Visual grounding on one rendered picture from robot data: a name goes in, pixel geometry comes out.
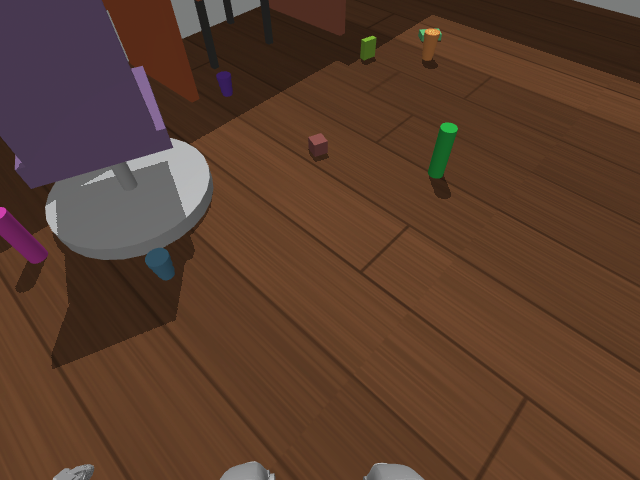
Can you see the left robot hand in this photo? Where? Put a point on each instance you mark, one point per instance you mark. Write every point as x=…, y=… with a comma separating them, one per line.
x=83, y=472

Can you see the office chair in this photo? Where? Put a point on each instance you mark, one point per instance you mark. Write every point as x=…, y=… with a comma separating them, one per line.
x=74, y=113

